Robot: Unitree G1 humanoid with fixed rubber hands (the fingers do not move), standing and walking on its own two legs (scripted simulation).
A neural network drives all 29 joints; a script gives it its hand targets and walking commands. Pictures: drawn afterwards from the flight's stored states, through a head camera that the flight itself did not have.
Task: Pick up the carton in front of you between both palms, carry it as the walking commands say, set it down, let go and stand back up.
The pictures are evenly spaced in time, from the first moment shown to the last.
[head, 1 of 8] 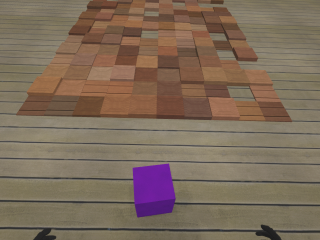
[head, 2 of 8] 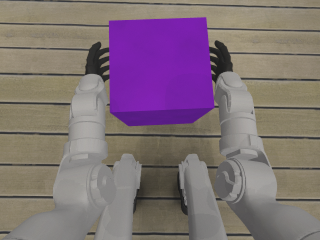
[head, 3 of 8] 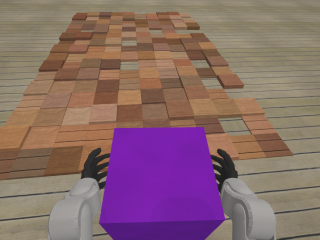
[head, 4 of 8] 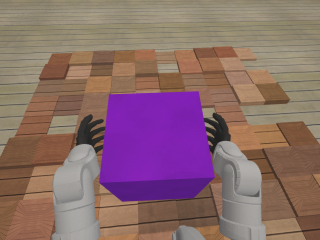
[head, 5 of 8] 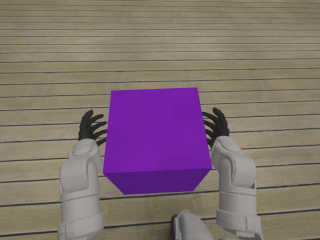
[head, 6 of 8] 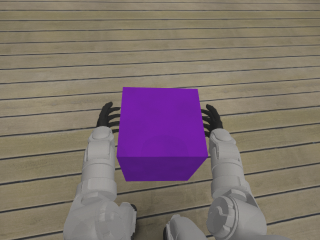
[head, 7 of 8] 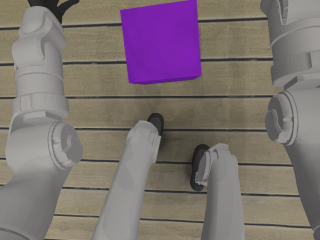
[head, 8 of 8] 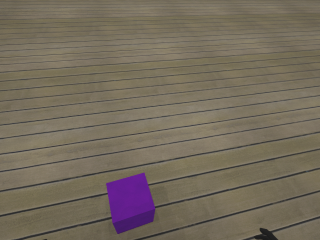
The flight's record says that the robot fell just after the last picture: no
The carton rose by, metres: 0.79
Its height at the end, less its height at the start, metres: +0.00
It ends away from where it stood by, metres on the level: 6.34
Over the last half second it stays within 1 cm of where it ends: yes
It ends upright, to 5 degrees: yes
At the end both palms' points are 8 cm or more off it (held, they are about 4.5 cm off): yes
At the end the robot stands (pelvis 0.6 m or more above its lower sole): yes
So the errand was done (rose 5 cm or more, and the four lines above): yes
